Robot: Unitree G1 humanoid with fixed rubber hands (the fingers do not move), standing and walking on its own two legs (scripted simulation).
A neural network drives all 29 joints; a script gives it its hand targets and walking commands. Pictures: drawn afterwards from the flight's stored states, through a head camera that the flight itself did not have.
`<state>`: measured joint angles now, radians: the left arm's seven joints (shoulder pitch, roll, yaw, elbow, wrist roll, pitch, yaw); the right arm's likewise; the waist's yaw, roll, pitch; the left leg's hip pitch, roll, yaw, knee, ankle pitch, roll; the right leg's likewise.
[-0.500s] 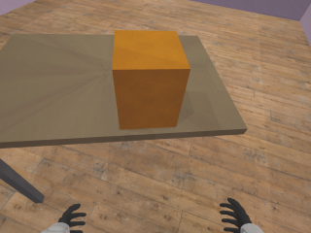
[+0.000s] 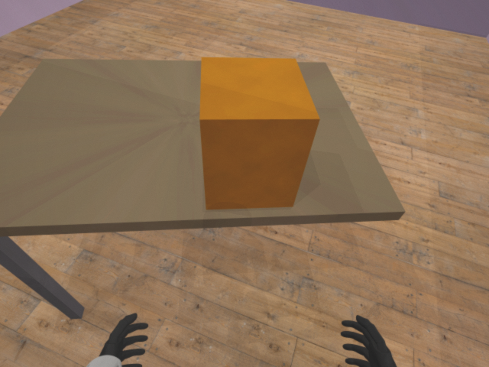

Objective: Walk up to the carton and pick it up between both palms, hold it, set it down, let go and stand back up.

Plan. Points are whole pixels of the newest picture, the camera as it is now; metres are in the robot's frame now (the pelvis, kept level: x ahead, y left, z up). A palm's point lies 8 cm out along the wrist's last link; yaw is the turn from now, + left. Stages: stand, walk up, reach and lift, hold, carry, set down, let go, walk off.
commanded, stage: reach and lift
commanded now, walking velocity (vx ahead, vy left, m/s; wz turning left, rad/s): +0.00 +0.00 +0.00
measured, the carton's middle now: (249, 136) +0.56 +0.02 +0.05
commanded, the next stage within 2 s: none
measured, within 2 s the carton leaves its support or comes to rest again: neither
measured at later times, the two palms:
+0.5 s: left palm (121, 316) +0.20 +0.21 -0.04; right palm (374, 319) +0.22 -0.21 -0.04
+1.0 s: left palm (126, 271) +0.25 +0.20 +0.01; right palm (370, 275) +0.27 -0.20 +0.01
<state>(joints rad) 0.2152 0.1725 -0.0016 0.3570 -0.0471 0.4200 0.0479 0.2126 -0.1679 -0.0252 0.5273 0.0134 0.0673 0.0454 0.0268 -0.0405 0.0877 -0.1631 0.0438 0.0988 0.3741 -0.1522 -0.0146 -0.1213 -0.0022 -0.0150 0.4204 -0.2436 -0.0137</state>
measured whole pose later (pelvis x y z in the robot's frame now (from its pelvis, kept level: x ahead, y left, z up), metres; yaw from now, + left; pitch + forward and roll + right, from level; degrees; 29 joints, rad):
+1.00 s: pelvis +0.04 -0.01 +0.01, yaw +1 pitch -1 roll +1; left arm 0.15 0.16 0.01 0.19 -0.11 0.07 0.05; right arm 0.13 -0.17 0.04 0.33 0.19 -0.11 -0.04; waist 0.04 -0.03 0.00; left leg -0.11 0.05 0.08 0.29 -0.15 -0.03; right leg -0.05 0.01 -0.03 0.30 -0.23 -0.02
